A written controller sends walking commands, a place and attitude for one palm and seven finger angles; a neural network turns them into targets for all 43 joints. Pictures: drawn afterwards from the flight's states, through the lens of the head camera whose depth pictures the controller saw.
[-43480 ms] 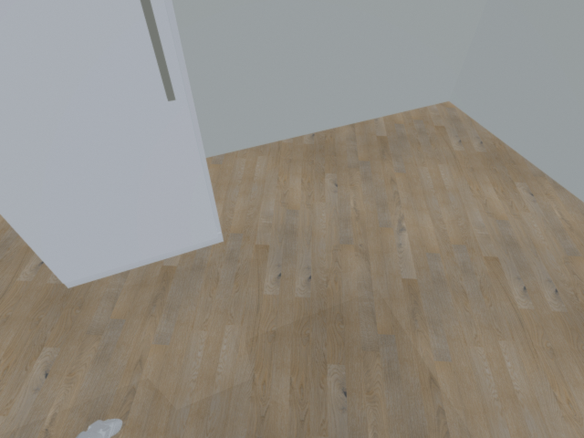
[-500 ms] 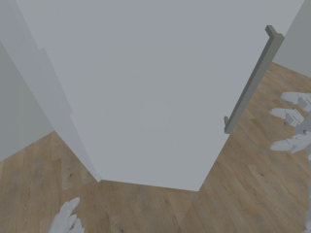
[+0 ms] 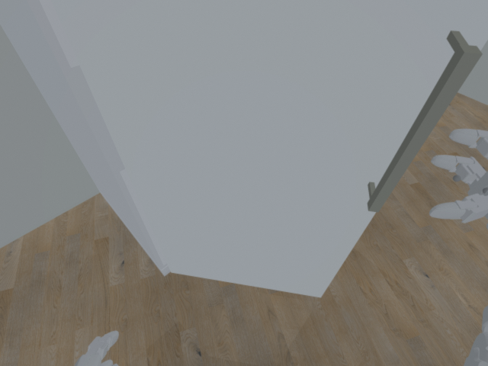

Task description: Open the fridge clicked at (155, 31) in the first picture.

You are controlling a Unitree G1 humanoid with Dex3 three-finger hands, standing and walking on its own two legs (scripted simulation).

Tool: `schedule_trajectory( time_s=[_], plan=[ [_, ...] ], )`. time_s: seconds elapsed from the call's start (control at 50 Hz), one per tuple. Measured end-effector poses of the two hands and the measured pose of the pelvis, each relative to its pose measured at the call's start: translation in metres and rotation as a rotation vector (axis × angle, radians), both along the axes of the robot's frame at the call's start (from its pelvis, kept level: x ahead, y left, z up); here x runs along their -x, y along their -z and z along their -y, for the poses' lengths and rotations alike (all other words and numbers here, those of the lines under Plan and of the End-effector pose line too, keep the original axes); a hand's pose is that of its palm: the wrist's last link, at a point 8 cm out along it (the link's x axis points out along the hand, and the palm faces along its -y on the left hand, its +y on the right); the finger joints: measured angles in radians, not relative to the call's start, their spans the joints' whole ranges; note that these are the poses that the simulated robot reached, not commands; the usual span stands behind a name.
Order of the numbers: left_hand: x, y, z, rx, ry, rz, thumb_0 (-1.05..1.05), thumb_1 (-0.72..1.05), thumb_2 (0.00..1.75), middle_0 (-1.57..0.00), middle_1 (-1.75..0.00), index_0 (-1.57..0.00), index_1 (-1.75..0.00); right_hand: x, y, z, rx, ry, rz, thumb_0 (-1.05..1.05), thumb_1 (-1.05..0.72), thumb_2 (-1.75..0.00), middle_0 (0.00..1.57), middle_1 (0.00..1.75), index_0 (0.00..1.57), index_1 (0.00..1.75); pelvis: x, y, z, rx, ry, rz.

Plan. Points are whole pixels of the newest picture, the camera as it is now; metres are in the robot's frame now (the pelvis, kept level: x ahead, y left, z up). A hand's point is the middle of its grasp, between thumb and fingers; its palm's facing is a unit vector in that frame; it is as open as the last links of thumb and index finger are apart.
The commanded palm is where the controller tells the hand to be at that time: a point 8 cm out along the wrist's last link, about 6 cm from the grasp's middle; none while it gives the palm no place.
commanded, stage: move the hooked fingers beside the handle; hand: right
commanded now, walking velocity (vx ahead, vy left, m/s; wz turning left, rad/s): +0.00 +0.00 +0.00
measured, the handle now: (406, 140) +0.45 -0.21 +0.16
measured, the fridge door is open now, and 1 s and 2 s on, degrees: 52 52 52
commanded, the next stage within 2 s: feel for the door with the fingertips in 0.68 s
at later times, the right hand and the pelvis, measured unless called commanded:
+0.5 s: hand (466, 193) +0.36 -0.28 +0.15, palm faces +0.09 +1.00 +0.01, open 14.0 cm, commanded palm +0.33 -0.33 +0.15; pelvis +0.00 +0.00 +0.00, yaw -1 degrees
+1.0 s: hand (458, 194) +0.36 -0.27 +0.14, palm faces +0.06 +1.00 +0.02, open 14.0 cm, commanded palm +0.33 -0.31 +0.15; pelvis -0.01 -0.01 +0.00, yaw -1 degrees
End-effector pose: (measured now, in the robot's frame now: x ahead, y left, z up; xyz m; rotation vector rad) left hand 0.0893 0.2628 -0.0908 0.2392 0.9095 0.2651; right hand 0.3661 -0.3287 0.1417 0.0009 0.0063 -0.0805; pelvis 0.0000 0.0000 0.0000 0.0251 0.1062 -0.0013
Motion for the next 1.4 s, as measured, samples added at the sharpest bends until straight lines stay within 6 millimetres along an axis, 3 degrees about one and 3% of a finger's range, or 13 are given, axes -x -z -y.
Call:
schedule_trajectory(
  time_s=[0.14, 0.52, 0.62, 0.76, 0.92, 1.2, 1.4],
  plan=[
    [-0.003, 0.000, 0.002, 0.017, -0.008, 0.009, 0.01, 0.90, 0.90, -0.20, -0.30, -0.21, -0.30, 0.009, -0.002, -0.001, 0.006, -0.008, 0.022, -0.01, 0.50, -0.30, 0.30, 1.20, 0.30, 1.20, -0.005, 0.000, 0.002, 0.002, -0.006, 0.004],
    [-0.045, -0.011, 0.015, 0.024, 0.076, 0.123, 0.01, 0.90, 0.90, -0.20, -0.30, -0.21, -0.30, 0.032, -0.003, 0.000, -0.007, 0.011, 0.010, -0.01, 0.50, -0.30, 0.30, 1.20, 0.30, 1.20, 0.002, 0.000, 0.000, -0.001, 0.018, 0.029],
    [-0.042, -0.011, 0.014, 0.016, 0.078, 0.116, 0.01, 0.90, 0.90, -0.20, -0.30, -0.21, -0.30, 0.032, -0.001, 0.004, -0.014, 0.022, 0.014, -0.01, 0.50, -0.30, 0.30, 1.20, 0.30, 1.20, 0.005, 0.000, -0.001, -0.003, 0.019, 0.028],
    [-0.022, -0.007, 0.006, -0.003, 0.052, 0.066, 0.01, 0.90, 0.90, -0.20, -0.30, -0.21, -0.30, 0.029, -0.001, 0.012, -0.008, 0.020, 0.021, -0.01, 0.50, -0.30, 0.30, 1.20, 0.30, 1.20, 0.007, 0.001, -0.001, -0.007, 0.016, 0.022],
    [-0.005, -0.003, 0.005, 0.002, 0.023, 0.034, 0.01, 0.90, 0.90, -0.20, -0.30, -0.21, -0.30, 0.032, -0.002, 0.002, -0.017, -0.022, 0.038, -0.01, 0.50, -0.30, 0.30, 1.20, 0.30, 1.20, 0.007, 0.001, 0.004, -0.006, 0.010, 0.024],
    [-0.024, -0.006, 0.024, 0.036, 0.052, 0.100, 0.01, 0.90, 0.90, -0.20, -0.30, -0.21, -0.30, 0.020, 0.000, -0.035, -0.011, -0.025, 0.033, -0.01, 0.50, -0.30, 0.30, 1.20, 0.30, 1.20, 0.009, 0.000, 0.006, -0.004, 0.010, 0.035],
    [-0.028, -0.006, 0.018, 0.033, 0.050, 0.089, 0.01, 0.90, 0.90, -0.20, -0.30, -0.21, -0.30, 0.014, -0.005, -0.026, -0.008, 0.015, 0.023, -0.01, 0.50, -0.30, 0.30, 1.20, 0.30, 1.20, 0.005, -0.001, 0.002, -0.002, 0.009, 0.032]
  ],
)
